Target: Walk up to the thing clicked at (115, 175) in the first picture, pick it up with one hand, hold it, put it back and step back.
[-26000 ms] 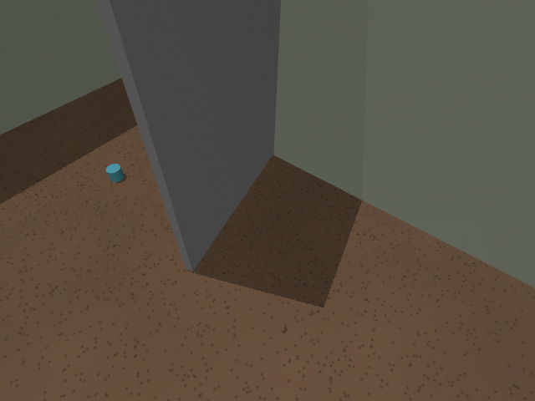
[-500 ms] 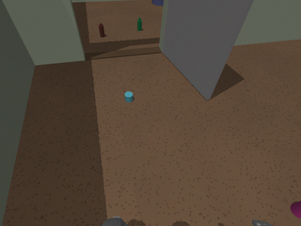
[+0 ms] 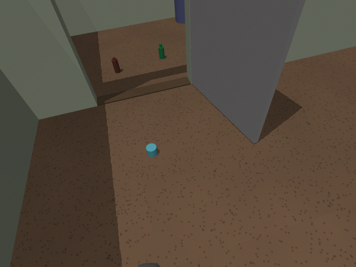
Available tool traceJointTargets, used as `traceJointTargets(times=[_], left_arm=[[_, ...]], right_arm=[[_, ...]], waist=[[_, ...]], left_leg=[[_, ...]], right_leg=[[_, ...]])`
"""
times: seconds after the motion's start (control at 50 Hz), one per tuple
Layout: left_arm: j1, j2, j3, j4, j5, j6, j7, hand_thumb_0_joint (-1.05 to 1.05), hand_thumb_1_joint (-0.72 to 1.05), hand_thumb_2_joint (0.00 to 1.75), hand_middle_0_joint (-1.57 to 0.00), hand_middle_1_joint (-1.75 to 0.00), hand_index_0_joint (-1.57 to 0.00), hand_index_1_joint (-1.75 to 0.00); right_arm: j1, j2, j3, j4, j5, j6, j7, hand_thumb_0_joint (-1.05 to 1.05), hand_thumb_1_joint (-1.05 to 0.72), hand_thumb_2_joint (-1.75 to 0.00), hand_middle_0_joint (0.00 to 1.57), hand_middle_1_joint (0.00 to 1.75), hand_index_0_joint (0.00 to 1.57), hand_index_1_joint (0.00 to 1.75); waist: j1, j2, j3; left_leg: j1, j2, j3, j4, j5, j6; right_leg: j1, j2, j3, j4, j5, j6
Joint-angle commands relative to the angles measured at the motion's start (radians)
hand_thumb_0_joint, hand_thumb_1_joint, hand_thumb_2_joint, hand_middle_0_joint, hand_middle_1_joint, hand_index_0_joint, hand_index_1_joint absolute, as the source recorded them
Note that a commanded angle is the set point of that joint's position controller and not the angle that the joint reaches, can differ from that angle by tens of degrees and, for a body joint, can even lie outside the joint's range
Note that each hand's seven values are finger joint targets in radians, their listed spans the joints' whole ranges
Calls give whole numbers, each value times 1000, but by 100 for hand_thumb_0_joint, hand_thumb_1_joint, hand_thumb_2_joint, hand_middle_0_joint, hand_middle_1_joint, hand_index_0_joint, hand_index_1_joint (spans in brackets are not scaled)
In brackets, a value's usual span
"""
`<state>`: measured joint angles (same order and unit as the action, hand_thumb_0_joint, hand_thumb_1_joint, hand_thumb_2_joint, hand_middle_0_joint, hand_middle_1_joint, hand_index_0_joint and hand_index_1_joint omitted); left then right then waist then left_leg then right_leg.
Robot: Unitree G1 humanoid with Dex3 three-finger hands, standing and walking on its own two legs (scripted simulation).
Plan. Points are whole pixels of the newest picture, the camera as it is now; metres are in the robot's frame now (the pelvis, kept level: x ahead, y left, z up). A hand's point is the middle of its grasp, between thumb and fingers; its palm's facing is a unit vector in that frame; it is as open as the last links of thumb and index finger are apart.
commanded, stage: walk up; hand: left
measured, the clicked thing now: (151, 150) +0.96 +0.28 -0.73
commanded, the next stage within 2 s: none
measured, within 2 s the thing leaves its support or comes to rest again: neither
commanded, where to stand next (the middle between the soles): +0.58 +0.05 m, yaw -1 degrees
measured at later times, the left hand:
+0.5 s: hand (81, 215) +0.29 +0.32 -0.14, palm faces -0.07 -0.94 -0.34, open 7.4 cm
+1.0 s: hand (88, 172) +0.43 +0.34 -0.14, palm faces -0.02 -0.92 -0.39, open 7.4 cm
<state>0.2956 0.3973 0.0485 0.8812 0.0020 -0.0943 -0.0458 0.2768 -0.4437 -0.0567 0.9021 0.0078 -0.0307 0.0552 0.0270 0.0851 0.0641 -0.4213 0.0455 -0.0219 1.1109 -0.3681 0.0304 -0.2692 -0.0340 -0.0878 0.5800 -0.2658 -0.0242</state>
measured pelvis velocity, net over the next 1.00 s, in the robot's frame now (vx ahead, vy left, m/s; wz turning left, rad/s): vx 0.40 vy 0.05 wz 0.00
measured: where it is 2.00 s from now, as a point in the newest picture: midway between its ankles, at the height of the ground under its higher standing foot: (181, 210)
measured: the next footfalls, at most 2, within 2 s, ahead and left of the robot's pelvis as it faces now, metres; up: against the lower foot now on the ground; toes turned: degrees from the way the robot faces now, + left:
left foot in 0.24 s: +0.27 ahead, +0.16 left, +0.00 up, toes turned +6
right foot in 0.66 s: +0.42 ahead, -0.11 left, +0.00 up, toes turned -5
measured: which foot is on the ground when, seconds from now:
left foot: up 0.00-0.22, down 0.24-0.66, up 0.68-1.00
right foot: down 0.00-0.26, up 0.28-0.64, down 0.66-1.00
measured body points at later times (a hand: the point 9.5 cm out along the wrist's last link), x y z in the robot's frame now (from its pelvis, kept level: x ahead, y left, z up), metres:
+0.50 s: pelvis +0.22 +0.05 +0.01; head +0.24 +0.06 +0.45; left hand +0.29 +0.36 -0.12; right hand +0.30 -0.27 -0.09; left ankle +0.23 +0.15 -0.73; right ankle +0.27 -0.10 -0.68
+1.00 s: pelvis +0.40 +0.05 +0.00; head +0.41 +0.05 +0.45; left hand +0.43 +0.38 -0.11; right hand +0.48 -0.27 -0.11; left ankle +0.49 +0.18 -0.72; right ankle +0.38 -0.10 -0.73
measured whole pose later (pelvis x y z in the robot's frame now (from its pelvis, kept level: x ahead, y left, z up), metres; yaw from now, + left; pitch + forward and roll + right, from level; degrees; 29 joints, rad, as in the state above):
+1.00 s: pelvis +0.40 +0.05 +0.00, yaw +0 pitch -2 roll -1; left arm 0.36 0.44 0.04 0.87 0.02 -0.07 -0.05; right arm 0.29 -0.43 -0.07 0.87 -0.02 -0.04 0.09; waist 0.04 0.02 0.05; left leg -0.42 0.08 0.04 0.67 -0.27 0.01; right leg -0.21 -0.06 -0.07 0.60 -0.36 -0.01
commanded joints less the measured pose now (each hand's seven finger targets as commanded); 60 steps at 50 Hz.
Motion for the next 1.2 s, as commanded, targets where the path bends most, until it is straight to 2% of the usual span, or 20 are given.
traceJointTargets(times=[0.0,0.14,0.2,0.22,0.24,0.26,0.36,0.48,0.6,0.62,0.66,0.68,0.78,0.92,0.98,1.0,1.02,1.04,1.12,1.18], left_arm=[[27,285,83,-73,4,-29,21,0,90,90,-20,-30,-20,-30],[48,307,85,-89,6,-28,22,0,90,90,-20,-30,-20,-30],[15,288,69,-101,6,-16,22,0,90,90,-20,-30,-20,-30],[50,232,46,-106,3,-10,26,0,90,90,-20,-30,-20,-30],[93,147,25,-121,-13,-6,24,0,90,90,-20,-30,-20,-30],[78,247,46,-102,-10,1,40,0,90,90,-20,-30,-20,-30],[117,234,46,-29,-12,8,22,0,90,90,-20,-30,-20,-30],[-12,200,50,-74,9,16,-11,0,90,90,-20,-30,-20,-30],[85,221,77,-21,11,-3,-4,0,90,90,-20,-30,-20,-30],[168,263,97,-5,14,-9,8,0,90,90,-20,-30,-20,-30],[191,386,115,-40,7,-17,23,0,90,90,-20,-30,-20,-30],[125,370,107,-63,-4,-15,24,0,90,90,-20,-30,-20,-30],[12,301,83,-89,6,-15,26,0,90,90,-20,-30,-20,-30],[-10,320,82,-108,10,-8,14,0,90,90,-20,-30,-20,-30],[-52,267,58,-116,17,7,15,0,90,90,-20,-30,-20,-30],[-33,201,35,-120,17,12,14,0,90,90,-20,-30,-20,-30],[5,149,23,-128,-3,14,17,0,90,90,-20,-30,-20,-30],[-6,253,42,-102,6,17,35,0,90,90,-20,-30,-20,-30],[56,258,49,-29,-3,20,24,0,90,90,-20,-30,-20,-30],[30,210,42,-28,2,40,20,0,90,90,-20,-30,-20,-30]], right_arm=[[33,-167,-54,-72,-13,-23,13,0,-90,-90,20,30,20,30],[-107,-135,-62,-131,-24,-38,36,0,-90,-90,20,30,20,30],[48,-170,-86,-84,-26,-44,25,0,-90,-90,20,30,20,30],[187,-229,-107,-50,-39,-52,10,0,-90,-90,20,30,20,30],[224,-321,-130,-72,-47,-58,-3,0,-90,-90,20,30,20,30],[190,-348,-135,-92,-3,-56,-6,0,-90,-90,20,30,20,30],[37,-206,-72,-119,0,-67,-23,0,-90,-90,20,30,20,30],[43,-244,-79,-146,-12,-72,-16,0,-90,-90,20,30,20,30],[-18,-194,-54,-179,-5,-49,-11,0,-90,-90,20,30,20,30],[2,-155,-37,-182,-7,-48,-12,0,-90,-90,20,30,20,30],[28,-173,-37,-182,-13,-36,-21,0,-90,-90,20,30,20,30],[8,-216,-49,-164,-12,-30,-27,0,-90,-90,20,30,20,30],[92,-179,-50,-85,-14,-24,-3,0,-90,-90,20,30,20,30],[22,-167,-69,-97,-26,-33,22,0,-90,-90,20,30,20,30],[177,-191,-91,-43,-34,-47,2,0,-90,-90,20,30,20,30],[258,-245,-107,-23,-38,-55,-11,0,-90,-90,20,30,20,30],[255,-333,-119,-60,-42,-66,-18,0,-90,-90,20,30,20,30],[194,-360,-123,-83,-11,-64,-17,0,-90,-90,20,30,20,30],[95,-251,-77,-96,-12,-76,-38,0,-90,-90,20,30,20,30],[83,-227,-62,-101,-17,-76,-51,0,-90,-90,20,30,20,30]], waist=[[-8,-230,11],[15,-195,-29],[-91,-101,-72],[-147,60,-158],[-140,274,-178],[-137,150,-182],[-33,63,-36],[-62,81,-3],[32,-60,-74],[81,-191,-114],[79,-281,-100],[55,-181,-53],[-14,-252,-3],[-16,-239,3],[-121,-101,-43],[-155,104,-50],[-139,248,-40],[-123,135,-8],[-42,58,14],[-39,74,-1]], left_leg=[[-131,45,-16,-175,66,-32],[6,32,85,-491,207,-4],[320,-16,114,-545,210,23],[489,30,7,-617,77,68],[610,299,-463,-745,-57,154],[530,399,-657,-856,-123,249],[268,252,-148,-798,351,176],[239,245,-79,-841,223,213],[53,143,47,-558,160,116],[-36,83,96,-346,128,83],[-282,-37,39,40,-204,14],[-280,16,-30,67,-184,6],[-107,57,-4,-160,-32,-13],[65,26,83,-430,94,-26],[361,-26,120,-510,76,-11],[439,69,-84,-661,-155,31],[470,333,-603,-901,-382,139],[393,421,-694,-907,-353,254],[286,263,-250,-793,195,177],[245,230,-97,-737,582,178]], right_leg=[[74,-224,217,-332,57,-196],[128,-225,118,-233,224,-161],[-32,-186,68,-10,269,-122],[-110,-107,10,294,266,-86],[-372,52,11,561,-146,-23],[-398,44,129,649,-288,-38],[-274,-66,162,509,-90,-15],[-233,-73,59,194,-7,11],[190,24,-5,-40,116,-12],[323,-16,76,-107,-8,-38],[334,-419,764,-342,-304,-251],[248,-429,740,-338,-315,-293],[33,-250,300,-299,-64,-210],[-95,-218,214,-283,-271,-180],[-263,-154,134,-39,-294,-125],[-370,-74,58,260,-248,-82],[-547,75,41,513,-247,-27],[-536,0,150,584,-276,-36],[-381,-77,169,473,-103,-15],[-275,-61,116,360,-82,10]])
